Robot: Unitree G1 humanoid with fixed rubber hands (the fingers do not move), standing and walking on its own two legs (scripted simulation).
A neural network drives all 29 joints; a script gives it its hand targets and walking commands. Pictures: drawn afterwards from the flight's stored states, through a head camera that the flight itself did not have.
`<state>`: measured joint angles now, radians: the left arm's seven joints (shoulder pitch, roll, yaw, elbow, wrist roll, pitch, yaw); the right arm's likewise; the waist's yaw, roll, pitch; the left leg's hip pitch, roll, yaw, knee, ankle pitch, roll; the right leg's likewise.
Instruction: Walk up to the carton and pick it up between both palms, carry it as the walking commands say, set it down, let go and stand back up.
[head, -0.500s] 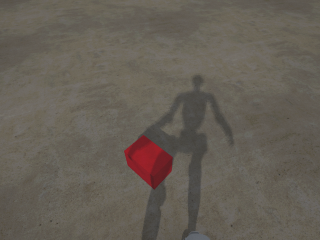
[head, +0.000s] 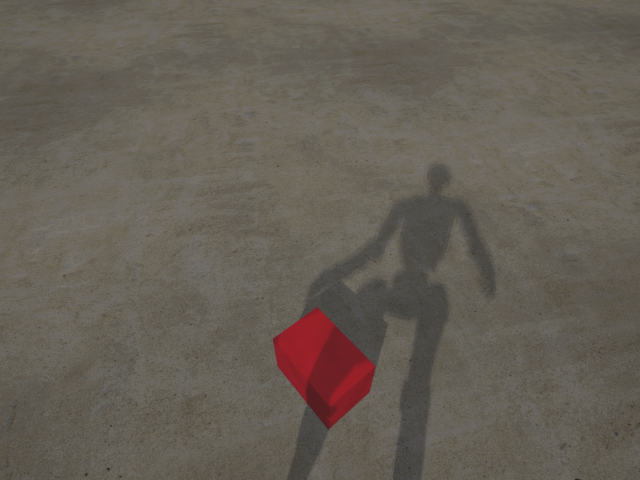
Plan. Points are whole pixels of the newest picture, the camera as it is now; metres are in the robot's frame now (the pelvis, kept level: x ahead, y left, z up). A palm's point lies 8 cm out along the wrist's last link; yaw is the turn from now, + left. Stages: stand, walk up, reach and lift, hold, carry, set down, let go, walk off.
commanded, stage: walk up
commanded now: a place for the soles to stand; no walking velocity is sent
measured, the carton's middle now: (322, 366) +0.59 +0.02 -0.68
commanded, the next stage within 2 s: none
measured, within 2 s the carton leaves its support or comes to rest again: neither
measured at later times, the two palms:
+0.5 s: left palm (80, 468) +0.17 +0.32 -0.09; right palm out of the picture +0.14 -0.31 -0.12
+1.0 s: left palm (96, 440) +0.21 +0.32 -0.10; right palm (572, 464) +0.19 -0.31 -0.09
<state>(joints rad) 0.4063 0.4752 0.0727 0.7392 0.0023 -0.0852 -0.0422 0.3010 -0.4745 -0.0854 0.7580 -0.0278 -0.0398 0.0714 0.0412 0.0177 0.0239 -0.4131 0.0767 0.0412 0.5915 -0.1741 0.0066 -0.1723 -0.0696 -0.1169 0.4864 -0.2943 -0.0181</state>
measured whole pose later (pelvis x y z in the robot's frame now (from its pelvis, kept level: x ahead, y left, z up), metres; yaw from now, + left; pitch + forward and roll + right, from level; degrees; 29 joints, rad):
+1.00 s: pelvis +0.10 +0.01 +0.01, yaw -2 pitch -2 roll +0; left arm 0.10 0.40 0.00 1.04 -0.01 -0.03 -0.01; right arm 0.11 -0.41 0.00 1.02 -0.01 -0.04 0.01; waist 0.01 -0.01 0.02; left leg -0.14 0.03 0.05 0.39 -0.21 -0.01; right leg -0.21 -0.05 -0.07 0.39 -0.14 0.01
